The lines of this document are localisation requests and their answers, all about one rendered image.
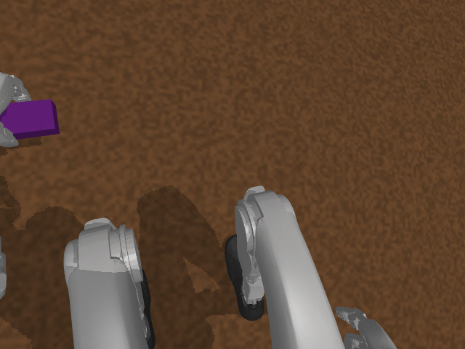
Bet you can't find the left robot hand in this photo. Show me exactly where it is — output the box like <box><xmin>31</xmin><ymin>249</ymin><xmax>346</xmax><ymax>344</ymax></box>
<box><xmin>0</xmin><ymin>72</ymin><xmax>31</xmax><ymax>147</ymax></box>

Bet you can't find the left robot foot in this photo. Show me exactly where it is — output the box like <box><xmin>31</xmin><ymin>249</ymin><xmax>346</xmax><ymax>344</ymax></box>
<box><xmin>140</xmin><ymin>269</ymin><xmax>155</xmax><ymax>349</ymax></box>

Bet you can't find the right robot foot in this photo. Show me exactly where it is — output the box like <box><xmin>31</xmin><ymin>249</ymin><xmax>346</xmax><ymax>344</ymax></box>
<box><xmin>225</xmin><ymin>235</ymin><xmax>264</xmax><ymax>321</ymax></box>

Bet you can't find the small box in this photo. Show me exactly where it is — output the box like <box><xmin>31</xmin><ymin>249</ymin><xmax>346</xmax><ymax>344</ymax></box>
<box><xmin>0</xmin><ymin>99</ymin><xmax>60</xmax><ymax>139</ymax></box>

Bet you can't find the right robot hand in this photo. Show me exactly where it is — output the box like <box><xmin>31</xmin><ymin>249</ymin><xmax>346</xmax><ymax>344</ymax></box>
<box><xmin>335</xmin><ymin>306</ymin><xmax>397</xmax><ymax>349</ymax></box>

